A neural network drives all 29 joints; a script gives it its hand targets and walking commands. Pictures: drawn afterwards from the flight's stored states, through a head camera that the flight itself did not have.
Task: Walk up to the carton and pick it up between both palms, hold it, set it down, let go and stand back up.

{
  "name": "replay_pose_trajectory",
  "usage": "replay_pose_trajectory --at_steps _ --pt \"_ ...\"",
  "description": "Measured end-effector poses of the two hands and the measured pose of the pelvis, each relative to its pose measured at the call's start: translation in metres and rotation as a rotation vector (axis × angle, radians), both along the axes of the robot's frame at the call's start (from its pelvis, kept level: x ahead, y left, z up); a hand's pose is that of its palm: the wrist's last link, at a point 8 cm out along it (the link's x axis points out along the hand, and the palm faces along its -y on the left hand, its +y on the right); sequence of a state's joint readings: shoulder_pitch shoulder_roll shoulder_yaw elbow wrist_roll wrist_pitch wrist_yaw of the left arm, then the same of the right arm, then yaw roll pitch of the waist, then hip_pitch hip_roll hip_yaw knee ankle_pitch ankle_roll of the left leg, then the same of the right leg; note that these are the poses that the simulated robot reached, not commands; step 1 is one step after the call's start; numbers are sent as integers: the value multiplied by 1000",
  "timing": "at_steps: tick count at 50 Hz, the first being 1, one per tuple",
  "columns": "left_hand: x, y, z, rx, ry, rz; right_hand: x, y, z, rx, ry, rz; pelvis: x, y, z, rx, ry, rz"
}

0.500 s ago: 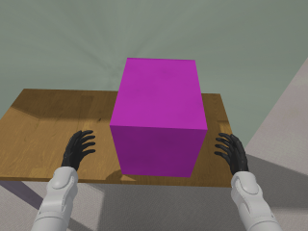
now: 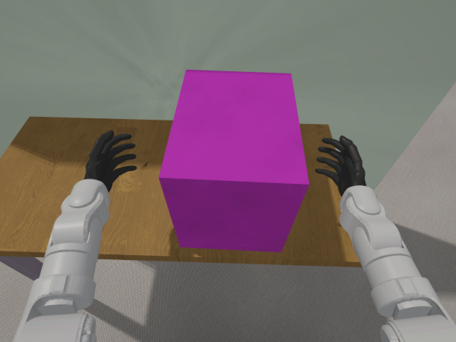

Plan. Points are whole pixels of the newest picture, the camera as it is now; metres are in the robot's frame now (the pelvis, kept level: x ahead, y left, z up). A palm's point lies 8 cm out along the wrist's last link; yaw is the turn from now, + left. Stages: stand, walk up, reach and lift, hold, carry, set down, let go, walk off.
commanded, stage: reach and lift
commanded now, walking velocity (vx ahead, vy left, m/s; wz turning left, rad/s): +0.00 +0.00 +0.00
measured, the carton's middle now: (234, 162) +0.48 +0.03 +0.00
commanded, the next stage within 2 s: none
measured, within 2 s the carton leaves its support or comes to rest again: neither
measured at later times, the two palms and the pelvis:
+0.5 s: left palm (101, 128) +0.42 +0.26 +0.14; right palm (353, 134) +0.43 -0.18 +0.14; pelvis +0.00 +0.00 +0.00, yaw +1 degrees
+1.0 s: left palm (105, 105) +0.46 +0.25 +0.16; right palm (350, 108) +0.47 -0.17 +0.16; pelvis +0.00 +0.00 -0.01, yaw +1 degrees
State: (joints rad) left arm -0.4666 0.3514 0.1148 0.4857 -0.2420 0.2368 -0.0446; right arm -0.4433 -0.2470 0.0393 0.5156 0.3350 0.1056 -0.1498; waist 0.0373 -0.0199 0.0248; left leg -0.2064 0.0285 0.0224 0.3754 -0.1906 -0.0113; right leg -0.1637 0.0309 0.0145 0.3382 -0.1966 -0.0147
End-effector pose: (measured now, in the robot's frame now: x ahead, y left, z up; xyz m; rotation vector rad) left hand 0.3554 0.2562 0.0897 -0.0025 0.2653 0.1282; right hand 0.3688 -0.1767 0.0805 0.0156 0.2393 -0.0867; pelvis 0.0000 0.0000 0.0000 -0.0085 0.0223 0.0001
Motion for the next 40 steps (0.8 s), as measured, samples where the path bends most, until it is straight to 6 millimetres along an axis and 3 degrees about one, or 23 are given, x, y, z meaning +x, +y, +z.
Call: replay_pose_trajectory --at_steps 19,40 --pt "50 1 42 16 1 2 50 0 41 -8 12 4 0 -1 -1 -7 67 10" --pt "92 -3 81 24 -6 24 91 2 87 -23 20 -6 -2 -3 -4 -12 167 18"
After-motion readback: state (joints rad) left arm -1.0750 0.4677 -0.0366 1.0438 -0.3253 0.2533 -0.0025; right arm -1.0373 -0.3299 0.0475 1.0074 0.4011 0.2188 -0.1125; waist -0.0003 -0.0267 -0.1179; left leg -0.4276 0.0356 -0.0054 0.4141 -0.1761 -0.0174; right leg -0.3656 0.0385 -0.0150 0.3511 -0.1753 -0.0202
